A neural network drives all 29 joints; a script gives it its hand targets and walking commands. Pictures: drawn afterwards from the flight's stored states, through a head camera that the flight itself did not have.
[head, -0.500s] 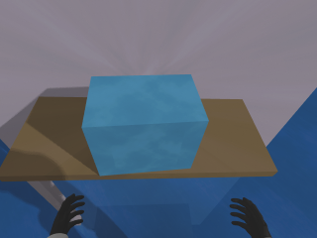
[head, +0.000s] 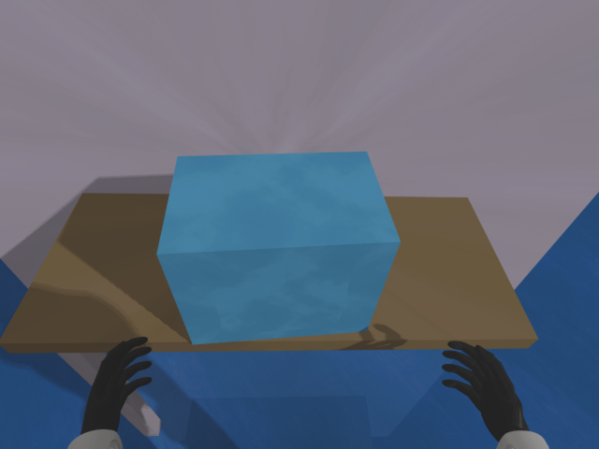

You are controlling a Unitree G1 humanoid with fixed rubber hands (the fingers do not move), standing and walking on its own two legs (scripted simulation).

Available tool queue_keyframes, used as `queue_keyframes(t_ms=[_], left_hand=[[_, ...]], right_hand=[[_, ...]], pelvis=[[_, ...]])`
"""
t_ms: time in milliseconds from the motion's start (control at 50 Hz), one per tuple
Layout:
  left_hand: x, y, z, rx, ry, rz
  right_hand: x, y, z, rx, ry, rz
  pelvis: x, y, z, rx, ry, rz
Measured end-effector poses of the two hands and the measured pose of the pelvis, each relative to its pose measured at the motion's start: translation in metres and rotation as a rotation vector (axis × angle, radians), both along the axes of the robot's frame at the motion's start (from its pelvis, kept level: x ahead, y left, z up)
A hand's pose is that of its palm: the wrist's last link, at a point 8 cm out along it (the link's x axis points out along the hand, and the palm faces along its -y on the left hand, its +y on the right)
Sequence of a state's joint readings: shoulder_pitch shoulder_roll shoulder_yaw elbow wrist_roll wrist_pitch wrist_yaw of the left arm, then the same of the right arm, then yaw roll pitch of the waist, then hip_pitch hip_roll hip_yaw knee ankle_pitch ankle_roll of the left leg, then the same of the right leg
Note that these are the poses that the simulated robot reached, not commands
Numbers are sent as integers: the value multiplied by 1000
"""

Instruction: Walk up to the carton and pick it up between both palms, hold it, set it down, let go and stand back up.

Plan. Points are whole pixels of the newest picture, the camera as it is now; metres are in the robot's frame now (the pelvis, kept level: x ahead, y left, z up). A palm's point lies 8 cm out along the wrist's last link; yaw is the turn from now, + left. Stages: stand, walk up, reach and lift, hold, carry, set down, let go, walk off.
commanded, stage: reach and lift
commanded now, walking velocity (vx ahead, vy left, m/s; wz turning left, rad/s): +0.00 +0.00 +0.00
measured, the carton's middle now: (278, 249) +0.39 +0.04 +0.03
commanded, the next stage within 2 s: none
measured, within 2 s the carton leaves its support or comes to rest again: neither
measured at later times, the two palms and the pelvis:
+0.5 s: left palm (110, 343) +0.23 +0.24 +0.05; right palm (505, 345) +0.24 -0.25 +0.04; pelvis -0.02 -0.01 +0.00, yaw -1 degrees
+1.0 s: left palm (96, 275) +0.28 +0.25 +0.11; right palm (491, 272) +0.32 -0.24 +0.09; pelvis -0.01 +0.00 +0.00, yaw -1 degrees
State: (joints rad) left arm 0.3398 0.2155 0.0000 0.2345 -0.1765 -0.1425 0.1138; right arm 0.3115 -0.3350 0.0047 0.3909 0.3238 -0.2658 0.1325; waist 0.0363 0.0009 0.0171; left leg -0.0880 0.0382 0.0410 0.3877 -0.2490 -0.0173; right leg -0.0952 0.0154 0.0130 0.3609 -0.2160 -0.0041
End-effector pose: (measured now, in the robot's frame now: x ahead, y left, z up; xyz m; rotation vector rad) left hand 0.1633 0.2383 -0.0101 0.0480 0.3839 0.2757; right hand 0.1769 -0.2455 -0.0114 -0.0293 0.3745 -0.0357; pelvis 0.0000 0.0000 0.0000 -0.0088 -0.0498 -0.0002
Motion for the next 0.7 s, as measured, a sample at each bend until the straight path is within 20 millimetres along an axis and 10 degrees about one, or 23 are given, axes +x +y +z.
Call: queue_keyframes(t_ms=[700], left_hand=[[82, 8, 78, -39, -57, -29]], right_hand=[[91, -6, 74, 30, -96, 42]], pelvis=[[-18, -6, 3, 15, 65, -12]])
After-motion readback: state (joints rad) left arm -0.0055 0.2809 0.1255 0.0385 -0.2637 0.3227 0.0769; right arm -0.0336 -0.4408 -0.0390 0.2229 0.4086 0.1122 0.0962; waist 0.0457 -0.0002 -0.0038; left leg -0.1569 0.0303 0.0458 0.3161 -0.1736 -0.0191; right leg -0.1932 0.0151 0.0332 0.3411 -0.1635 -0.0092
